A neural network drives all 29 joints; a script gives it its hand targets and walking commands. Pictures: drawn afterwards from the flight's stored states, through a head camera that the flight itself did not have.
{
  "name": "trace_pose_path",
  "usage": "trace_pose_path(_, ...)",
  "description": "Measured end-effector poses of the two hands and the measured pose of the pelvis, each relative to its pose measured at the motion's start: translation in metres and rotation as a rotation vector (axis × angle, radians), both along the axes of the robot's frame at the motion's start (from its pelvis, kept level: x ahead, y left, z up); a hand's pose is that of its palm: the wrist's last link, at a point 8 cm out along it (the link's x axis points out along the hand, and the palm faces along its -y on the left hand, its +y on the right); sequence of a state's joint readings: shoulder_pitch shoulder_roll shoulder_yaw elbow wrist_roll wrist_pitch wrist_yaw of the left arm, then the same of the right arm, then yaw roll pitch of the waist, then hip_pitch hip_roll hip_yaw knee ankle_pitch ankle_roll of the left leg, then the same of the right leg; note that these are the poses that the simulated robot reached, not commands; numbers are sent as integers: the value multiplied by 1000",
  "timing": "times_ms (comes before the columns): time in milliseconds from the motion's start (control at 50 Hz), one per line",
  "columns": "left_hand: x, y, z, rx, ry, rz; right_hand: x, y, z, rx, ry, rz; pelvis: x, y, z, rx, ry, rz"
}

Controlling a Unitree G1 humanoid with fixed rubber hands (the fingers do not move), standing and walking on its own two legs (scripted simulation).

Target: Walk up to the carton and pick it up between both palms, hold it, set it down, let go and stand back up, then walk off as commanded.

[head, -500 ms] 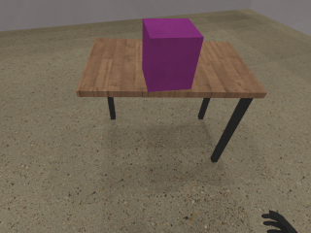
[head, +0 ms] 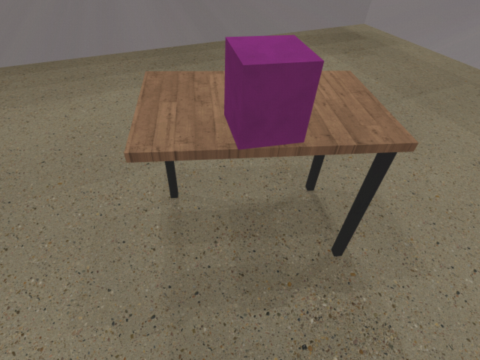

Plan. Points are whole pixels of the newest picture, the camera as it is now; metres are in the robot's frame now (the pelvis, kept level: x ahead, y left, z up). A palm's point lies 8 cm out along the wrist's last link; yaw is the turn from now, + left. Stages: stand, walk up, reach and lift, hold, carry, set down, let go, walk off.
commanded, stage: walk up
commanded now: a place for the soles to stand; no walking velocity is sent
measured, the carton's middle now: (266, 92) +0.82 -0.15 +0.08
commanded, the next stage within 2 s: none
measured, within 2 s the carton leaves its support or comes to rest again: neither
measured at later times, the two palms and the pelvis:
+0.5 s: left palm out of the picture +0.18 +0.26 -0.08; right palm (447, 332) +0.17 -0.39 -0.07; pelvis +0.12 -0.06 +0.01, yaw -3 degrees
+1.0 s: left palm (101, 303) +0.30 +0.25 -0.10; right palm (434, 285) +0.25 -0.39 -0.03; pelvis +0.21 -0.05 +0.01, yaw -3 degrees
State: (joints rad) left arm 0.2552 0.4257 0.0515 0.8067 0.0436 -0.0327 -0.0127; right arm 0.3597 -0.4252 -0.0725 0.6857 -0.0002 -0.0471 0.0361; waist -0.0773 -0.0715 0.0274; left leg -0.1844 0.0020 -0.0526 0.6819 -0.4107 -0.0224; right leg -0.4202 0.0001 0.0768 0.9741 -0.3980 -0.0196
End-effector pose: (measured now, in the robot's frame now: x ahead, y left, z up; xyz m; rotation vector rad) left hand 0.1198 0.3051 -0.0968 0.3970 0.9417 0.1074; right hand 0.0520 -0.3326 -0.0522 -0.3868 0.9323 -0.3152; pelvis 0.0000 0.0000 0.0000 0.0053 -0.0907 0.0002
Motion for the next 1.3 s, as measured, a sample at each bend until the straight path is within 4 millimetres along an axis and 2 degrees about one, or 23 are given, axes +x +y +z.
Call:
trace_pose_path(40,21,-4,5,-17,-19,-22,-12,-2,1,-7,44,-30,8,-1,4,-5,7,5)
trace_pose_path(80,38,-7,7,-28,-19,-38,-15,-5,2,-13,77,-39,16,-3,6,-9,20,1)
trace_pose_path(180,70,-26,3,-39,23,-65,1,-20,-1,-14,124,-40,39,-19,5,-3,57,-11)
trace_pose_path(280,102,-52,0,-13,38,-68,23,-45,-24,13,180,-53,66,-46,-4,14,80,-40)
trace_pose_path(340,98,-56,8,10,54,-32,47,-53,-25,25,177,-38,84,-58,0,19,69,-43)
trace_pose_path(420,78,-50,17,33,88,53,89,-57,-22,30,134,18,105,-64,7,29,53,-42)
trace_pose_path(560,45,-43,4,16,195,127,141,-51,-18,20,120,76,133,-60,5,7,59,-53)
trace_pose_path(620,45,-35,-5,-4,227,143,158,-42,-15,1,128,94,146,-51,2,-14,78,-48)
trace_pose_path(680,59,-25,-19,-24,237,135,172,-30,-15,-20,112,95,160,-38,-5,-27,75,-43)
trace_pose_path(720,77,-19,-23,-29,222,117,175,-25,-13,-31,89,76,168,-31,-7,-25,44,-42)
trace_pose_path(780,109,-19,-19,-39,185,79,178,-26,1,-47,42,24,182,-28,0,-40,7,-54)
trace_pose_path(840,141,-24,-13,-54,141,48,182,-31,16,-66,9,-5,193,-31,8,-57,-6,-60)
trace_pose_path(900,163,-34,-11,-69,118,30,186,-38,23,-77,11,-10,200,-37,12,-61,-2,-51)
trace_pose_path(1020,181,-55,-5,-50,138,20,196,-60,14,-51,52,-20,214,-59,12,-29,23,-51)
trace_pose_path(1100,194,-77,2,-7,156,6,196,-82,-6,-3,92,-41,224,-83,8,12,43,-68)
trace_pose_path(1160,202,-95,6,36,142,5,197,-101,-28,39,130,-52,229,-106,0,26,48,-73)
trace_pose_path(1300,209,-115,35,116,130,37,209,-119,-42,103,179,-39,238,-133,10,62,68,-79)
